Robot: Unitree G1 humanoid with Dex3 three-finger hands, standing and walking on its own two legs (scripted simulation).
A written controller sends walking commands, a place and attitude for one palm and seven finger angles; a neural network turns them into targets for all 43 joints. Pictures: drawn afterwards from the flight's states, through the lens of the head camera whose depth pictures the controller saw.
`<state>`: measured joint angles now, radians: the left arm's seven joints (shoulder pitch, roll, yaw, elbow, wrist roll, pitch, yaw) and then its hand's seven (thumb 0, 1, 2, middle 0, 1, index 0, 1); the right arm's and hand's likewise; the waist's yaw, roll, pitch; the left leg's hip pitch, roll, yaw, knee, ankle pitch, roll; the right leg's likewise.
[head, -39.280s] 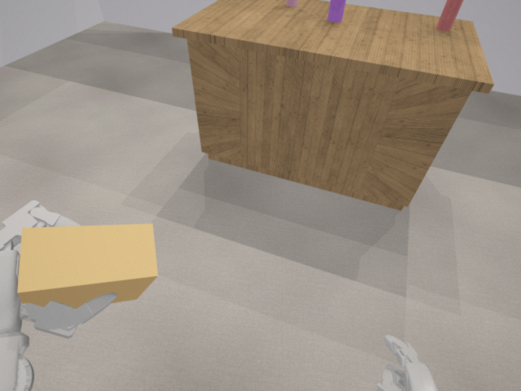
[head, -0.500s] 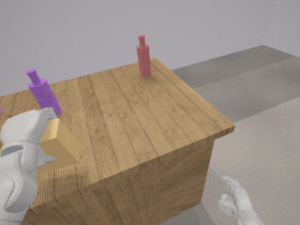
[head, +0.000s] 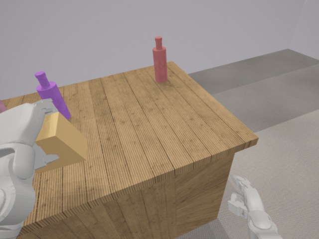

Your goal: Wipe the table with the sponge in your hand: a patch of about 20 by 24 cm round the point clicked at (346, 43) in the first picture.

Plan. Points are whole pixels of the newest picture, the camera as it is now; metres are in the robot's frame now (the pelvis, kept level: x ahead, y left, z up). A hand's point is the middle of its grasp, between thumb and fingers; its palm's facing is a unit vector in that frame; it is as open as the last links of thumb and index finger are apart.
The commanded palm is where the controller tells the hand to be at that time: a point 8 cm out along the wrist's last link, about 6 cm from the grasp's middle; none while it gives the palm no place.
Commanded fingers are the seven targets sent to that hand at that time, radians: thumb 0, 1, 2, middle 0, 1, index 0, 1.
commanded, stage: lift the sponge slowly off the table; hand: left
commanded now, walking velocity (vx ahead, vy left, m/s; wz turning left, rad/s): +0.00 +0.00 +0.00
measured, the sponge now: (53, 148) +0.23 +0.31 +0.16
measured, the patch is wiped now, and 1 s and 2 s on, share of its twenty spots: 1.00 1.00 1.00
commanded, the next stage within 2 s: bring the sponge back beside the body in 0.04 s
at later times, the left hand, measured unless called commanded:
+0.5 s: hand (44, 140) +0.21 +0.29 +0.20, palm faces +0.32 -0.14 -0.94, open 9.9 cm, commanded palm +0.16 +0.29 +0.26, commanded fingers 0.00 0.10 1.30 -1.20 -1.60 -1.20 -1.60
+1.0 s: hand (52, 149) +0.21 +0.28 +0.18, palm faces +0.28 -0.16 -0.95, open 9.9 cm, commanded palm +0.16 +0.27 +0.24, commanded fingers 0.00 0.10 1.30 -1.20 -1.60 -1.20 -1.60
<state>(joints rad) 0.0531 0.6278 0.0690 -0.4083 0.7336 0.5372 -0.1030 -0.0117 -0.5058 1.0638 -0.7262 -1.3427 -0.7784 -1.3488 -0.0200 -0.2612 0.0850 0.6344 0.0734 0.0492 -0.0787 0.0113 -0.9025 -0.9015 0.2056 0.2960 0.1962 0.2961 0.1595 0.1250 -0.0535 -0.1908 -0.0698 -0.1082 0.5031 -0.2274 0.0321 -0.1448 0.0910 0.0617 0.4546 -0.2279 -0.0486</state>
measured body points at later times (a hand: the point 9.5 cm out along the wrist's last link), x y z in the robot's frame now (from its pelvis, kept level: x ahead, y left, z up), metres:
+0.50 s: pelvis -0.01 +0.00 +0.00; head -0.06 -0.05 +0.45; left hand +0.19 +0.30 +0.25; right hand +0.26 -0.18 -0.05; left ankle +0.03 +0.10 -0.74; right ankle +0.01 -0.10 -0.74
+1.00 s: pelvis -0.01 -0.01 +0.00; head -0.05 -0.06 +0.44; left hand +0.19 +0.28 +0.23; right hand +0.26 -0.20 -0.05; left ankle +0.03 +0.10 -0.74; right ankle +0.01 -0.10 -0.74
